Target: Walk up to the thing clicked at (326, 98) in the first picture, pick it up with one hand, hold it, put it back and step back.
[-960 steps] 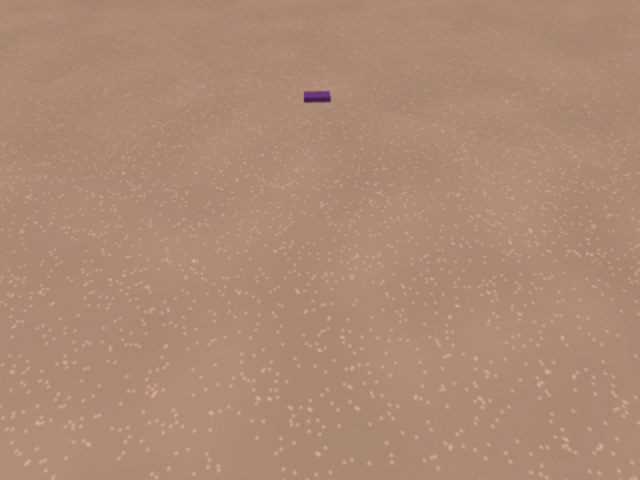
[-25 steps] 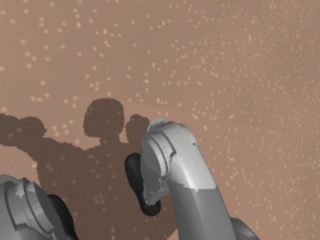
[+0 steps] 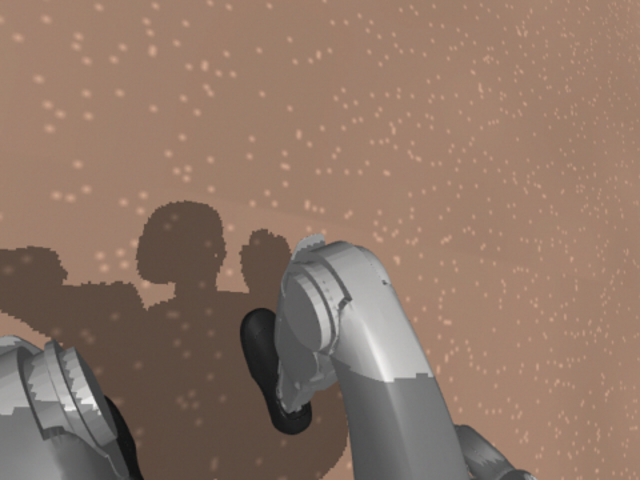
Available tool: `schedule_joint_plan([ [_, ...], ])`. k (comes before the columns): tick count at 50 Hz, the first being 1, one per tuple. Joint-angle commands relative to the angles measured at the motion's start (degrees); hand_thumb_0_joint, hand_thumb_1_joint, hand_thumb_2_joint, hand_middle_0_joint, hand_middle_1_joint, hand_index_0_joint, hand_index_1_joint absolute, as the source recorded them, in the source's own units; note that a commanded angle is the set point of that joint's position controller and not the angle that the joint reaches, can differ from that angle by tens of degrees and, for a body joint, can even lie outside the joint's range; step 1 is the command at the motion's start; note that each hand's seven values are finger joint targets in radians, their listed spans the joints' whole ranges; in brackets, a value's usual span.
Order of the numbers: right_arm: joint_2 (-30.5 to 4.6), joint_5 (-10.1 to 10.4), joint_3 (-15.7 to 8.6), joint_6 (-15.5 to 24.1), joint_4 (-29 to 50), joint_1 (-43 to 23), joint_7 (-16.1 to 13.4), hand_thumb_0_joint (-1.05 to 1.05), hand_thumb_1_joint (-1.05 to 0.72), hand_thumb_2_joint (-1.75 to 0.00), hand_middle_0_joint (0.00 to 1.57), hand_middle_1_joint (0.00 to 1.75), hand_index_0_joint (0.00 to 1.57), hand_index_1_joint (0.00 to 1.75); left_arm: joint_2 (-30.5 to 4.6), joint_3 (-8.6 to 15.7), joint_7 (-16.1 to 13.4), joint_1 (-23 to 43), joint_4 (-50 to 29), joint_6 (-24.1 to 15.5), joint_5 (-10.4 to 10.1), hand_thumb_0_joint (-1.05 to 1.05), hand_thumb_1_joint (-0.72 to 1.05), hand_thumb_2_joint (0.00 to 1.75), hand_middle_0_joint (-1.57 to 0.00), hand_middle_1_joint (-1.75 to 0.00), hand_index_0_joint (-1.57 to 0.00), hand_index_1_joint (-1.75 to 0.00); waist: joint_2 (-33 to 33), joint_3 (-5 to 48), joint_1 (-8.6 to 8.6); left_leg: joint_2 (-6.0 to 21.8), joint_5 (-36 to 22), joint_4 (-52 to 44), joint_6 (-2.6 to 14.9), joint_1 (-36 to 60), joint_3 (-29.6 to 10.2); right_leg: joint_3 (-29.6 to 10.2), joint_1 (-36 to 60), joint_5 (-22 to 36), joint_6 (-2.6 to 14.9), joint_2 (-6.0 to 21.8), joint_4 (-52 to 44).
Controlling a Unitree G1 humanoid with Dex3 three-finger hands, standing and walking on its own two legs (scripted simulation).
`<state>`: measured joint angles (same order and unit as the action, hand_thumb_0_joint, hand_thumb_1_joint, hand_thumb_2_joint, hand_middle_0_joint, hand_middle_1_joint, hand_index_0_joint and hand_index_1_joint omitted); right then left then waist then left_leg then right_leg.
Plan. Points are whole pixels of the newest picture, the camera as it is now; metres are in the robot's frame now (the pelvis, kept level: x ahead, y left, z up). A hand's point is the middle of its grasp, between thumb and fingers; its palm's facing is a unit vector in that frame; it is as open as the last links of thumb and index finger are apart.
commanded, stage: rest palm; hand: left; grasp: from above
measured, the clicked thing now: out of the picture +0.48 +0.34 -0.29
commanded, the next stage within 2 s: close in 0.48 s
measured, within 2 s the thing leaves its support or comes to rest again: neither
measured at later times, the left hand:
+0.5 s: hand out of the picture +0.48 +0.32 -0.26, palm faces -0.41 -0.14 -0.90, open 14.2 cm
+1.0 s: hand out of the picture +0.47 +0.34 -0.25, palm faces -0.44 -0.14 -0.89, open 13.3 cm
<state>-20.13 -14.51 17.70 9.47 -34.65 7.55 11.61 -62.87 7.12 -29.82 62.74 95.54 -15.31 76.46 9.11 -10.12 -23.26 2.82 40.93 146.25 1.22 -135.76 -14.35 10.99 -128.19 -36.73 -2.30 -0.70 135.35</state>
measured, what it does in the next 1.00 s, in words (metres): stands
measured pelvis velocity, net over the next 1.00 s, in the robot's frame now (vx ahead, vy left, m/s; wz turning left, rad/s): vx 0.00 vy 0.00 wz -0.02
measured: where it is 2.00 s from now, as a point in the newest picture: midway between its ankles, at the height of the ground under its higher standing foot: (209, 436)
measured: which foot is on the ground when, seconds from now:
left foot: down 0.00-1.00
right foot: down 0.00-1.00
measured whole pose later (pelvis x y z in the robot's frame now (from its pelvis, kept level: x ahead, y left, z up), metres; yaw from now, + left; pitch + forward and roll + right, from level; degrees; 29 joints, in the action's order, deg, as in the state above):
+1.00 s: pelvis +0.00 +0.00 +0.00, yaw -1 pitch +28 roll -16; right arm -20.1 -15.0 21.6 11.4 -35.2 6.2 12.4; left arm -64.7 4.7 -31.5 63.8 97.2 -15.2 74.8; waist 9.8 -11.5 -24.0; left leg 3.1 41.3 146.6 1.2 -135.7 -15.5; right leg 11.8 -128.0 -36.3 -2.7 -1.4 134.7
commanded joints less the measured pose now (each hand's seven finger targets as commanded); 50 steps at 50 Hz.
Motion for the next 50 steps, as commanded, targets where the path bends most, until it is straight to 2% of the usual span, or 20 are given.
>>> schedule_joint_plan([
  [1, -18.62, -0.16, -4.85, 0.63, -1.85, 11.42, 0.06, 0.00, -0.89, -0.90, 0.20, 0.30, 0.20, 0.30, -9.43, -1.92, -3.60, 14.98, -4.29, -0.10, 0.01, 0.00, -0.56, 1.03, -0.06, -0.96, -0.04, -0.98, -34.47, 31.89, -4.87, 1.10, -12.07, -15.43, -1.25, 31.18, 3.91, 5.59, 14.97, 12.55, 3.10, -3.38, -9.88],
  [3, -19.39, -0.05, -5.16, 1.06, -2.29, 10.79, 0.04, 0.00, -0.89, -0.90, 0.20, 0.30, 0.20, 0.30, -11.18, -1.19, -4.99, 17.27, -5.51, -0.04, 0.30, 0.00, -0.56, 1.04, -0.07, -0.95, -0.04, -0.98, -35.63, 33.05, -4.44, 1.20, -11.84, -16.06, -1.39, 31.27, 3.47, 5.59, 14.86, 12.57, 3.24, -3.20, -10.06],
  [8, -18.79, -0.40, -3.91, 2.50, -1.88, 9.77, 0.72, 0.00, -0.89, -0.90, 0.20, 0.30, 0.20, 0.30, -8.73, -2.61, -6.50, 15.06, -0.55, 1.41, -0.03, 0.00, -0.55, 1.02, -0.07, -0.97, -0.05, -0.99, -32.24, 30.86, -5.49, 1.09, -11.00, -15.37, -0.96, 28.66, 3.97, 5.31, 16.23, 13.25, 2.75, -3.34, -10.51],
  [14, -19.33, -0.41, -3.28, 3.50, -2.14, 9.83, 1.20, 0.00, -0.90, -0.90, 0.20, 0.30, 0.20, 0.30, -12.75, -0.63, -7.75, 17.37, -2.53, 2.88, -0.58, 0.00, -0.55, 1.00, -0.07, -0.98, -0.05, -1.00, -35.19, 35.79, -4.66, 1.62, -14.43, -15.21, -1.46, 31.89, 3.43, 4.70, 18.91, 16.18, 2.75, -3.05, -9.77],
  [16, -19.27, -0.57, -2.85, 3.85, -2.41, 10.16, 1.64, 0.00, -0.90, -0.90, 0.20, 0.30, 0.20, 0.30, -11.78, -0.79, -7.38, 15.93, -1.54, 3.47, -1.55, 0.00, -0.54, 1.00, -0.07, -0.98, -0.05, -1.00, -34.59, 34.48, -5.56, 1.51, -14.84, -14.40, -1.11, 30.52, 3.97, 4.90, 19.32, 16.60, 2.51, -3.31, -9.88],
  [18, -19.13, -0.42, -2.54, 4.16, -2.37, 9.85, 1.75, 0.00, -0.90, -0.90, 0.20, 0.30, 0.20, 0.30, -13.03, -0.38, -7.13, 16.37, -2.30, 3.92, -1.94, 0.00, -0.55, 1.01, -0.07, -0.97, -0.05, -0.99, -35.16, 35.40, -5.02, 1.68, -16.16, -14.06, -1.28, 31.39, 3.78, 4.51, 19.71, 17.48, 2.53, -3.23, -9.58],
  [19, -19.38, -0.40, -2.32, 3.99, -2.55, 10.46, 1.73, 0.00, -0.90, -0.91, 0.20, 0.30, 0.20, 0.30, -15.35, 0.80, -7.27, 17.44, -4.05, 3.94, -2.04, 0.00, -0.55, 1.00, -0.08, -0.97, -0.06, -0.99, -36.26, 36.83, -5.02, 1.62, -16.68, -14.09, -1.10, 31.29, 4.21, 4.32, 21.53, 18.09, 2.59, -3.38, -10.09],
  [22, -19.12, -0.37, -1.91, 3.90, -2.15, 10.77, 1.95, 0.00, -0.90, -0.90, 0.20, 0.30, 0.20, 0.30, -14.48, 0.82, -6.45, 14.65, -0.97, 4.83, -2.79, 0.00, -0.55, 1.00, -0.07, -0.98, -0.05, -1.00, -33.92, 35.59, -5.02, 1.38, -16.47, -13.49, -0.69, 29.19, 4.64, 4.20, 22.38, 18.06, 2.52, -3.47, -10.40],
  [27, -19.46, -0.18, -1.75, 3.22, -2.11, 11.52, 1.51, 0.00, -0.90, -0.91, 0.20, 0.30, 0.20, 0.30, -17.20, 2.59, -4.63, 14.13, -2.22, 4.66, -3.62, 0.00, -0.54, 1.01, -0.07, -0.98, -0.06, -1.00, -34.46, 35.52, -4.34, 1.37, -16.58, -13.33, -0.55, 27.85, 4.69, 4.29, 22.76, 17.57, 2.77, -3.45, -10.73],
  [28, -19.25, -0.15, -1.79, 3.03, -1.57, 11.08, 1.51, 0.00, -0.90, -0.91, 0.20, 0.30, 0.20, 0.30, -15.88, 1.36, -3.94, 12.98, -1.51, 4.70, -3.59, 0.00, -0.54, 1.01, -0.07, -0.99, -0.05, -1.00, -33.42, 35.05, -4.43, 1.41, -15.97, -13.37, -0.49, 27.97, 4.74, 4.19, 22.74, 16.87, 2.77, -3.58, -10.63],
  [29, -19.13, -0.09, -1.80, 2.74, -2.08, 11.25, 1.36, 0.00, -0.90, -0.90, 0.20, 0.30, 0.20, 0.30, -16.76, 2.53, -3.74, 12.98, -3.40, 4.22, -4.23, 0.00, -0.53, 1.01, -0.08, -0.98, -0.06, -1.00, -34.55, 36.08, -3.89, 1.52, -16.90, -13.62, -0.77, 28.64, 4.35, 4.61, 22.64, 17.09, 2.90, -3.59, -10.79],
  [31, -19.23, -0.16, -1.68, 2.65, -1.54, 10.99, 1.14, 0.00, -0.89, -0.90, 0.20, 0.30, 0.20, 0.30, -15.45, 1.21, -2.83, 13.26, -3.24, 3.65, -4.40, 0.00, -0.47, 0.95, -0.09, -1.00, -0.09, -0.99, -33.49, 34.81, -4.73, 1.45, -15.74, -13.15, -0.73, 28.51, 4.12, 4.85, 21.72, 16.13, 2.91, -3.50, -10.64],
  [32, -19.50, -0.03, -1.83, 2.26, -1.81, 11.13, 0.97, 0.00, -0.89, -0.90, 0.20, 0.30, 0.20, 0.30, -17.21, 2.03, -2.68, 14.23, -6.12, 3.15, -4.36, 0.00, -0.45, 0.94, -0.09, -1.00, -0.10, -1.00, -35.06, 36.68, -3.98, 1.68, -16.00, -14.09, -0.99, 29.77, 3.70, 4.99, 22.13, 15.94, 3.04, -3.48, -10.92],
  [33, -19.56, -0.07, -2.33, 2.11, -1.36, 11.32, 0.87, 0.00, -0.89, -0.90, 0.20, 0.30, 0.20, 0.30, -16.53, 1.38, -2.26, 12.74, -5.04, 3.23, -4.13, 0.00, -0.45, 0.94, -0.10, -0.99, -0.11, -0.99, -35.11, 36.28, -3.92, 1.59, -15.89, -13.95, -0.77, 29.69, 4.04, 4.69, 22.74, 16.25, 2.92, -3.65, -10.84],
  [36, -19.32, -0.20, -1.54, 1.79, -1.47, 11.40, 0.84, 0.00, -0.89, -0.90, 0.20, 0.30, 0.20, 0.30, -14.38, 0.38, -1.63, 12.65, -4.31, 2.16, -4.65, 0.00, -0.41, 0.91, -0.12, -0.98, -0.13, -0.97, -31.54, 33.25, -5.30, 1.53, -15.19, -13.16, -0.60, 27.12, 3.87, 5.18, 21.47, 15.77, 2.78, -3.50, -11.11],
  [37, -19.26, -0.01, -1.71, 1.60, -1.76, 11.27, 0.58, 0.00, -0.89, -0.90, 0.20, 0.30, 0.20, 0.30, -15.74, 0.76, -1.85, 12.74, -5.00, 1.68, -4.83, 0.00, -0.41, 0.91, -0.12, -0.97, -0.13, -0.96, -31.98, 33.93, -4.64, 1.56, -14.12, -13.66, -0.44, 27.02, 4.02, 5.06, 22.58, 15.10, 2.70, -3.94, -11.80],
  [42, -19.07, -0.07, -1.53, 1.36, -1.45, 10.62, 0.18, 0.00, -0.88, -0.90, 0.20, 0.30, 0.20, 0.30, -14.24, -1.41, -2.08, 13.39, -4.14, 0.14, -3.62, 0.00, -0.36, 0.88, -0.14, -0.97, -0.16, -0.95, -31.64, 32.82, -4.88, 1.61, -11.47, -14.43, -0.65, 27.47, 3.46, 5.35, 20.82, 12.86, 2.84, -3.97, -11.75],
  [46, -19.00, -0.22, -1.67, 1.44, -1.90, 10.08, 0.17, 0.00, -0.89, -0.90, 0.20, 0.30, 0.20, 0.30, -14.86, -1.20, -3.38, 15.78, -7.46, -0.71, -2.62, 0.00, -0.34, 0.87, -0.16, -0.95, -0.18, -0.94, -35.91, 34.78, -4.28, 2.05, -13.39, -15.18, -1.54, 31.21, 2.67, 5.85, 19.14, 14.04, 3.02, -3.72, -10.65],
  [48, -18.81, -0.31, -1.53, 1.66, -1.71, 9.41, 0.37, 0.00, -0.89, -0.90, 0.20, 0.30, 0.20, 0.30, -12.49, -2.80, -3.89, 14.26, -3.53, -0.31, -1.95, 0.00, -0.31, 0.85, -0.19, -0.93, -0.20, -0.91, -34.88, 32.68, -5.03, 2.12, -13.38, -15.14, -1.66, 31.04, 2.26, 6.18, 17.85, 14.09, 2.89, -3.66, -9.95],
  [50, -18.99, -0.31, -1.63, 1.86, -1.75, 8.91, 0.34, 0.00, -0.89, -0.90, 0.20, 0.30, 0.20, 0.30, -12.30, -2.98, -4.88, 13.89, -2.70, 0.10, -1.92, 0.00, -0.30, 0.86, -0.21, -0.91, -0.21, -0.90, -33.50, 32.28, -4.96, 2.08, -13.39, -15.24, -1.56, 30.16, 2.47, 5.99, 18.72, 14.70, 2.79, -3.87, -10.52],
])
